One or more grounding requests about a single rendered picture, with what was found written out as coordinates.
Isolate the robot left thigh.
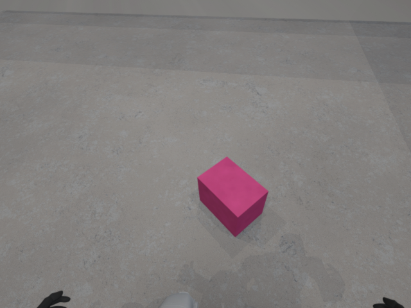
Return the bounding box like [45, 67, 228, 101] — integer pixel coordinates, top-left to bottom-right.
[158, 293, 198, 308]

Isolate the carton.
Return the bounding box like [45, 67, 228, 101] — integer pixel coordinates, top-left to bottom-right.
[197, 157, 268, 237]

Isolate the left robot hand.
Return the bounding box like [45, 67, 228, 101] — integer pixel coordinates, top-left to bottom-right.
[37, 291, 70, 308]

